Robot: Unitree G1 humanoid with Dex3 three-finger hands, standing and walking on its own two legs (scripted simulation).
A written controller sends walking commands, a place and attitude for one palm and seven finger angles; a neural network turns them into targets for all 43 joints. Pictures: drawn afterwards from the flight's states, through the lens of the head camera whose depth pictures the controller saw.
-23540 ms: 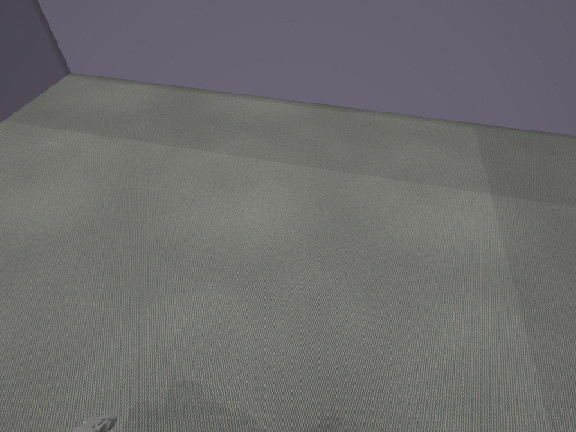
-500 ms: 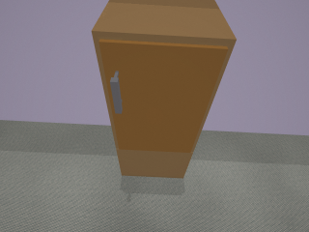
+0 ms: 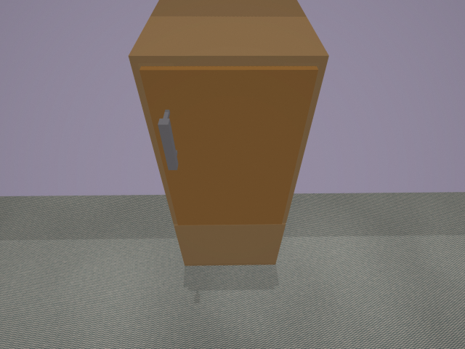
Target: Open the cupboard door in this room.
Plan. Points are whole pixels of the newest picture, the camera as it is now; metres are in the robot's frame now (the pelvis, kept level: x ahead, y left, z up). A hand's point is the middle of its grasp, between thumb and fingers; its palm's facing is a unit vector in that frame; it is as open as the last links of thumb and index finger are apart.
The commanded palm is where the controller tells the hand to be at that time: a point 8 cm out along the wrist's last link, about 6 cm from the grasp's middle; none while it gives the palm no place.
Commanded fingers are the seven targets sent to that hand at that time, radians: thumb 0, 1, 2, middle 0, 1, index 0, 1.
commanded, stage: come to a stop and stand still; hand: left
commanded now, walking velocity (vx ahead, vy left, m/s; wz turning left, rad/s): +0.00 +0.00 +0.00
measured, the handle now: (170, 140) +0.57 +0.19 +0.03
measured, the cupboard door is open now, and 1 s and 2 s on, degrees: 0 0 0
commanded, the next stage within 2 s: look again from close up in 1.16 s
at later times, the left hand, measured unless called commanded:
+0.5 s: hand out of the picture -0.02 +0.19 -0.18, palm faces +0.03 -0.98 -0.18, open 7.4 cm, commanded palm none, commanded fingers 0.00 0.90 0.90 -0.20 -0.30 -0.20 -0.30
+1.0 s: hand out of the picture +0.00 +0.20 -0.18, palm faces +0.01 -0.98 -0.17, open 7.4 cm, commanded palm none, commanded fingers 0.00 0.90 0.90 -0.20 -0.30 -0.20 -0.30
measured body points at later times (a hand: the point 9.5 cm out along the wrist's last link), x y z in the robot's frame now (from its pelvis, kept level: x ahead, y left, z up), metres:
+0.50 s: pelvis -0.01 +0.03 -0.01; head +0.00 +0.03 +0.44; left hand -0.03 +0.24 -0.17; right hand -0.02 -0.17 -0.17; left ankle +0.05 +0.10 -0.74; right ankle -0.03 -0.10 -0.74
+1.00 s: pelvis +0.01 +0.03 +0.00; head +0.02 +0.05 +0.45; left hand +0.00 +0.25 -0.17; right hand +0.05 -0.20 -0.15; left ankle +0.05 +0.10 -0.74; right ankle -0.03 -0.10 -0.74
